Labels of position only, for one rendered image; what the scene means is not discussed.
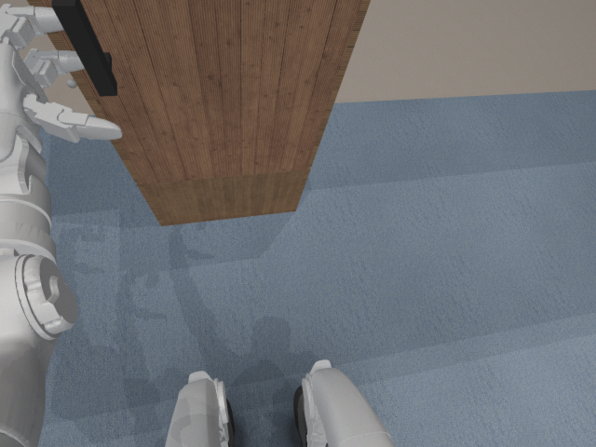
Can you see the robot left forearm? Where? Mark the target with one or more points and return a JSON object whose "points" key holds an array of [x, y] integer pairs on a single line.
{"points": [[25, 202]]}

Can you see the cupboard door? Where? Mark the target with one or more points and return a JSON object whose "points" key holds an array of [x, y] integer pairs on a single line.
{"points": [[219, 88]]}

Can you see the left robot hand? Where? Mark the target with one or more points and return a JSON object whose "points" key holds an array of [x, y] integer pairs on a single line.
{"points": [[19, 78]]}

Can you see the left robot thigh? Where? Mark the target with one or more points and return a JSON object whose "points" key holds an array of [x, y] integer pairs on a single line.
{"points": [[200, 411]]}

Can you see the handle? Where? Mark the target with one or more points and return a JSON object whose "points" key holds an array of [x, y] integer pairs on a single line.
{"points": [[97, 63]]}

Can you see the robot thigh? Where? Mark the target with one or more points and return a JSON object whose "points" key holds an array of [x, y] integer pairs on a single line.
{"points": [[347, 417], [200, 411]]}

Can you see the right robot thigh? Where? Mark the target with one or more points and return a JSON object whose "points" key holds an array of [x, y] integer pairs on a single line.
{"points": [[347, 417]]}

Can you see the left robot upper arm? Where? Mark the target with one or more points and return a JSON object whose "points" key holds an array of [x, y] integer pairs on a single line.
{"points": [[36, 306]]}

